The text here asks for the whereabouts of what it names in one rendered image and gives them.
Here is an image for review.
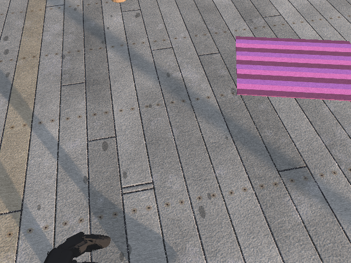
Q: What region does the robot left hand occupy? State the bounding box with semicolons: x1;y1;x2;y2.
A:
44;232;111;263

